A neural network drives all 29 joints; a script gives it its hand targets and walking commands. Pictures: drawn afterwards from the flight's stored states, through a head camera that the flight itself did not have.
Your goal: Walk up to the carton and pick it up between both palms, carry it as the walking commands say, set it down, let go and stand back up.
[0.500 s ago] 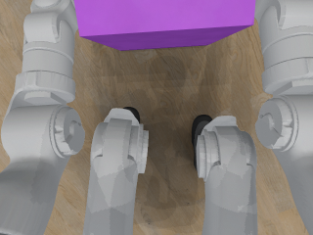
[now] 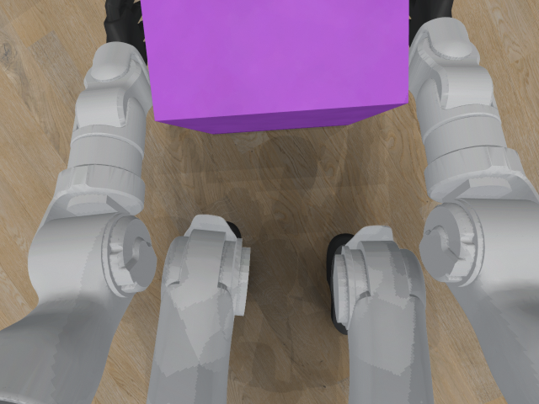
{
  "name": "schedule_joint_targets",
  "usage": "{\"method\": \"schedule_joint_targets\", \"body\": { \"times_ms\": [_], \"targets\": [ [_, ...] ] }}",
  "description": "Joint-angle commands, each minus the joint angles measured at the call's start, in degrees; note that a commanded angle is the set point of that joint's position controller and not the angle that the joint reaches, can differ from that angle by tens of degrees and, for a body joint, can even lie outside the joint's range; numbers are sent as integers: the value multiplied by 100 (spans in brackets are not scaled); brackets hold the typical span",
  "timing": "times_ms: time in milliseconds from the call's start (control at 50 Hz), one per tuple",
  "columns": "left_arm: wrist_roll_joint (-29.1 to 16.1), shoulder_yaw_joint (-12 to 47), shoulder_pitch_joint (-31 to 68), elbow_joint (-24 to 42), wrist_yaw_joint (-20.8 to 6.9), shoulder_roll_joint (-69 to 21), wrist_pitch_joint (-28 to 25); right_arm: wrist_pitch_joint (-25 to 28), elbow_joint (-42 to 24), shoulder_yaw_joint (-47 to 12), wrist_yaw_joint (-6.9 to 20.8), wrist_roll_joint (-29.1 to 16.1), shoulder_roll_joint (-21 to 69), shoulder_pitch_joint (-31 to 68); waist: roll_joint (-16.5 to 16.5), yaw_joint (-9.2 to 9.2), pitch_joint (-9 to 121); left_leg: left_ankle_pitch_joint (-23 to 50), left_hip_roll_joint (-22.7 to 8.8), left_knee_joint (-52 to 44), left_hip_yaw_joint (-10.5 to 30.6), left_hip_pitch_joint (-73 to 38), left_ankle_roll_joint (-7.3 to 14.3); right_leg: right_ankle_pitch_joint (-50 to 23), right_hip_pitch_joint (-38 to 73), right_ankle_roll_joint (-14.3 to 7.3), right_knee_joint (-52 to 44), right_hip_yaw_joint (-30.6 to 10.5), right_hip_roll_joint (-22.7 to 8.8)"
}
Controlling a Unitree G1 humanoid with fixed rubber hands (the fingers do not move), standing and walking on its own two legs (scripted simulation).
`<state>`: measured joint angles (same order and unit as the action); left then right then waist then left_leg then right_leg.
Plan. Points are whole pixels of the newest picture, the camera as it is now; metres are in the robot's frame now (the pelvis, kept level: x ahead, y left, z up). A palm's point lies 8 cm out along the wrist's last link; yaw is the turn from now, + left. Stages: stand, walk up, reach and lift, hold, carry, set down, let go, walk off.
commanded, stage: set down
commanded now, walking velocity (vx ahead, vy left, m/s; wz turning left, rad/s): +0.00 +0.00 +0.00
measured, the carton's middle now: (275, 49) +0.54 +0.04 -0.24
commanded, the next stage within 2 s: none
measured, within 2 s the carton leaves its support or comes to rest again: neither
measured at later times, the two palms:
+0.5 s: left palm (129, 49) +0.51 +0.21 -0.17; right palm (427, 26) +0.55 -0.13 -0.17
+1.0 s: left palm (117, 52) +0.51 +0.23 -0.18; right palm (453, 25) +0.55 -0.16 -0.17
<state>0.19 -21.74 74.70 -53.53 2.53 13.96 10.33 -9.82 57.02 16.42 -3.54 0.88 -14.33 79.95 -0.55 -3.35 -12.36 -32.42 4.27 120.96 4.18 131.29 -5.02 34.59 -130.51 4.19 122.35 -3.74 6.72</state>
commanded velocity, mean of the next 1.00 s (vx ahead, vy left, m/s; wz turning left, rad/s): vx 0.00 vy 0.00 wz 0.00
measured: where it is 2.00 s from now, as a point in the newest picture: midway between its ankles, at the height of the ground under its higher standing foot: (282, 293)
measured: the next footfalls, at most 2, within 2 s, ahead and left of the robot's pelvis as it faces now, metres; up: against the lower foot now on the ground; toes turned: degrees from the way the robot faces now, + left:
none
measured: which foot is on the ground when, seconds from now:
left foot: down 0.00-1.00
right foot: down 0.00-1.00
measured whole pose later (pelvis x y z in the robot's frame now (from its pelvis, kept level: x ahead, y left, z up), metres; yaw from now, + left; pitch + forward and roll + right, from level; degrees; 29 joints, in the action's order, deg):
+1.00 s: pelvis -0.01 +0.00 +0.00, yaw +1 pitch +41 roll +0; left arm -9.6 -12.0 78.7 -64.7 6.5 19.7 1.0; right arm -3.4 64.1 3.6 -5.8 -10.3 -23.8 82.3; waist 0.2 -3.3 -15.5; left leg -30.5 2.5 120.8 2.8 131.7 -3.5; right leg 33.5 -130.5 3.2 122.7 -2.9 4.7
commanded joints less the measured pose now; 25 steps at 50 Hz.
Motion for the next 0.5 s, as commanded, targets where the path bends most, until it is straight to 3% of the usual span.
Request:
{"method": "schedule_joint_targets", "body": {
  "times_ms": [0,100,180,220,300,320,400,440,460,480],
  "targets": [
    [-360,2076,2999,397,-1486,-4966,16,-5,-228,-1817,1335,-240,4998,2484,-289,-100,5611,1878,172,-747,-965,-2807,235,-1689,2483,-296,-908,778,116],
    [-274,1975,3038,409,-1471,-4787,29,-21,-287,-1879,1315,-219,4838,2601,-400,-148,5534,1551,173,-742,-977,-2683,241,-1405,2559,-300,-928,733,81],
    [-133,1886,2921,214,-1452,-4678,64,-35,-137,-1700,1323,-114,4724,2479,-250,-125,5330,1452,139,-803,-982,-2719,206,-1266,2365,-280,-937,777,89],
    [-198,1874,3104,293,-1460,-4565,44,-27,-82,-1637,1293,-74,4614,2411,-297,-28,5381,1417,126,-740,-988,-2661,184,-1284,2447,-309,-944,745,73],
    [-113,1691,2939,254,-1396,-4313,-18,24,-138,-1607,1215,-41,4364,2389,-275,-171,5389,1512,114,-702,-1042,-2616,175,-1382,2592,-267,-982,691,74],
    [-181,1738,2870,186,-1356,-4306,-24,60,-128,-1578,1184,-74,4207,2344,-247,-89,5446,1459,116,-720,-990,-2670,169,-1363,2579,-268,-907,751,70],
    [-42,1478,2733,83,-1172,-3612,-117,156,-73,-1432,1047,-10,3531,2331,-315,-129,5393,1361,80,-737,-1002,-2740,135,-1212,2572,-227,-927,809,35],
    [-7,1315,2632,-59,-1053,-3179,-173,204,9,-1268,941,53,3022,2224,-180,-62,5394,1363,53,-745,-1014,-2876,95,-1183,2594,-217,-946,803,-3],
    [35,1146,2543,-34,-948,-2907,-244,264,-1,-1271,849,49,2731,2214,-300,-167,5379,1447,84,-745,-1028,-2860,91,-1221,2627,-192,-976,799,5],
    [-40,1184,2636,-14,-871,-2683,-306,325,-1,-1187,777,21,2526,2114,-271,-19,5567,1477,52,-729,-998,-2970,72,-1325,2733,-213,-975,819,-5]
  ]
}}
